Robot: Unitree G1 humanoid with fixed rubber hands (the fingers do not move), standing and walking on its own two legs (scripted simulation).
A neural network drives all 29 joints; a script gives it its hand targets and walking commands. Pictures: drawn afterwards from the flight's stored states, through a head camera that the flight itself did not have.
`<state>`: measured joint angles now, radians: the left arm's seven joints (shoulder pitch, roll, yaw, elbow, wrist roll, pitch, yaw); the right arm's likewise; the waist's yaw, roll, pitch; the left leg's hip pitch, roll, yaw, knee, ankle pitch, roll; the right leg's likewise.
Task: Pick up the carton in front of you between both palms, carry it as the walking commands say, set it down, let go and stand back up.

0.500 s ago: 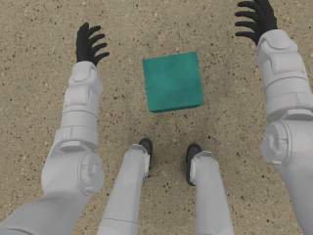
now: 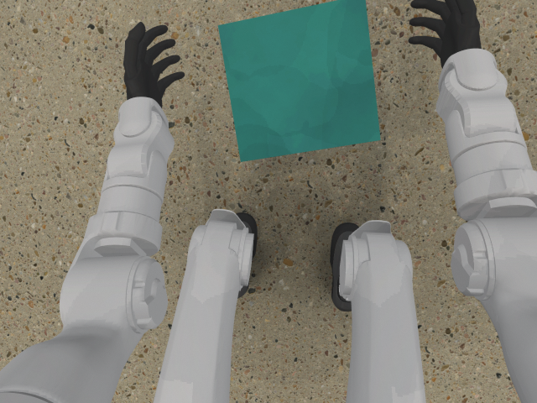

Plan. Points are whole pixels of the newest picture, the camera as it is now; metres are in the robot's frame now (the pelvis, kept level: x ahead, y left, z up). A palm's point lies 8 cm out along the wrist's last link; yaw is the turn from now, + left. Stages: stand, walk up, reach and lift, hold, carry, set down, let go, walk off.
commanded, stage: reach and lift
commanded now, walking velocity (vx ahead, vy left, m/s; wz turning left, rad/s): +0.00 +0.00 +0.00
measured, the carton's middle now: (299, 96) +0.49 -0.01 -0.36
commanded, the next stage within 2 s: none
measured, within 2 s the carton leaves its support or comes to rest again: leaves its support in 1.16 s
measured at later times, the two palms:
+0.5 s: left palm (183, 96) +0.48 +0.19 -0.28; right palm (407, 72) +0.52 -0.18 -0.30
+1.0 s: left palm (201, 90) +0.49 +0.15 -0.28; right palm (390, 70) +0.52 -0.15 -0.28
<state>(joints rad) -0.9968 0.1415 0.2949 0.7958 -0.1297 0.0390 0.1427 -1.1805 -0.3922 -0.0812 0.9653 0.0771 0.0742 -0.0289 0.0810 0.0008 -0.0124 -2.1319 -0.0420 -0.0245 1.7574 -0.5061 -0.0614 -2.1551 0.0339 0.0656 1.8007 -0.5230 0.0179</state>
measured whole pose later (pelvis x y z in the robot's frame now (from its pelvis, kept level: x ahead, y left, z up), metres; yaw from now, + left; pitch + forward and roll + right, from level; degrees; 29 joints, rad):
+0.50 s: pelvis -0.03 +0.00 -0.11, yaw +0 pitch +38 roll +3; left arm -1.33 0.26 0.15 1.09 -0.28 0.00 0.16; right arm -1.46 -0.46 0.06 1.19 0.21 0.02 -0.06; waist 0.07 0.05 0.35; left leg -2.27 -0.05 -0.01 2.14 -0.53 -0.07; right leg -2.29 0.02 0.06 2.19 -0.56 0.02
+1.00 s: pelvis -0.03 +0.00 -0.10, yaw +0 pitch +39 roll +3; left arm -1.39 0.18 0.18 1.14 -0.23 -0.02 0.21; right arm -1.51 -0.37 0.08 1.27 0.19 0.01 -0.09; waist 0.06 0.04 0.31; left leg -2.28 -0.06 -0.03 2.11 -0.52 -0.08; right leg -2.29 0.02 0.06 2.16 -0.55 0.02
